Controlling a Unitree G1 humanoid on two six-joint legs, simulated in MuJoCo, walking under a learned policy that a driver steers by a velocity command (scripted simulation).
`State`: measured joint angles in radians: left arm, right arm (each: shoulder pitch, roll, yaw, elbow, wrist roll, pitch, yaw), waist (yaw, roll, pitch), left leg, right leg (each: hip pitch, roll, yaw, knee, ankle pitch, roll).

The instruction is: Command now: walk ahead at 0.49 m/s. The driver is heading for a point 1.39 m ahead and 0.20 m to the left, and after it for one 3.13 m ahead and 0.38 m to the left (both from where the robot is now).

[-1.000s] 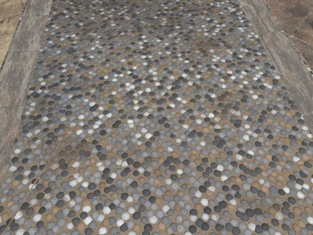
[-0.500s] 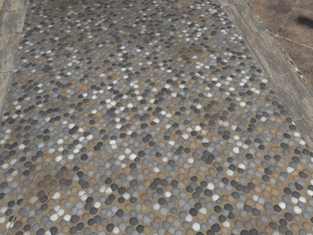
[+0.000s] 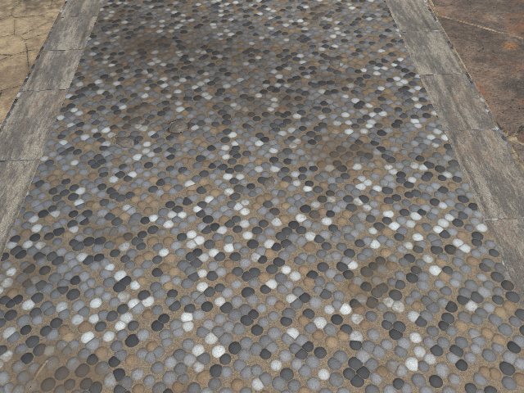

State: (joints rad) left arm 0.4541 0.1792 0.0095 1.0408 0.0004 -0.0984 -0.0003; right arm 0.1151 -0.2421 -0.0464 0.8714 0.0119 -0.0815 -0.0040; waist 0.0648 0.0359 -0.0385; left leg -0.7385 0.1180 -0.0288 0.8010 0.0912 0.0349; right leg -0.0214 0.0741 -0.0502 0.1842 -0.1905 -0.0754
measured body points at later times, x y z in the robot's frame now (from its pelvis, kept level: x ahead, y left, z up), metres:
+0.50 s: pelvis +0.29 +0.07 +0.00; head +0.31 +0.07 +0.45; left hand +0.42 +0.33 -0.12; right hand +0.31 -0.19 -0.14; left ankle +0.29 +0.15 -0.75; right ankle +0.38 -0.11 -0.67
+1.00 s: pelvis +0.57 -0.01 +0.00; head +0.59 -0.02 +0.45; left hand +0.62 +0.25 -0.13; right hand +0.68 -0.28 -0.14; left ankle +0.61 +0.16 -0.66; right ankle +0.59 -0.09 -0.75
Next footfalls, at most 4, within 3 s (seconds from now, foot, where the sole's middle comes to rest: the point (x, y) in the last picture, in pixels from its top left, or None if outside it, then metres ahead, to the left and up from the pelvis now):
0.24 left None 0.33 0.15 -0.79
0.78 right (331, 362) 0.63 -0.09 -0.79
1.34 left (251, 261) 0.95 0.15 -0.79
1.90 right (325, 191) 1.26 -0.09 -0.79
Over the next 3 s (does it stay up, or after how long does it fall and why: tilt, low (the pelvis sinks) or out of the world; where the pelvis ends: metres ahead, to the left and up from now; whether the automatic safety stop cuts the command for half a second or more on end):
stays up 1.64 0.22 -0.03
